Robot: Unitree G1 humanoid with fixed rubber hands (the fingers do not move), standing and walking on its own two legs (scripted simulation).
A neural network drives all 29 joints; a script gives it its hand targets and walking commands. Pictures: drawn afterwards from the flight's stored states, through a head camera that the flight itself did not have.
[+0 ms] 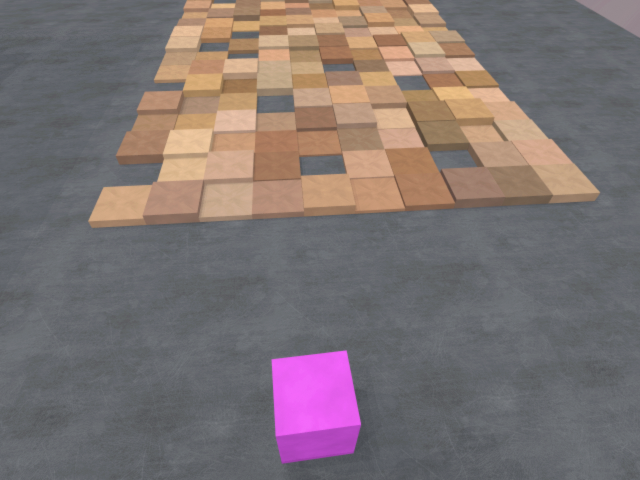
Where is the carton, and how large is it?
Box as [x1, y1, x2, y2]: [272, 350, 360, 463]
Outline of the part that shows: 346,350 272,359 275,433 282,463 353,452 360,426 360,421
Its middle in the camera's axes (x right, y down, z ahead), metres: -0.02 +0.47 +1.11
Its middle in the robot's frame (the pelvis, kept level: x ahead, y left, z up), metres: +0.46 +0.02 -0.66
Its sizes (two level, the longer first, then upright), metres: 0.210 0.200 0.250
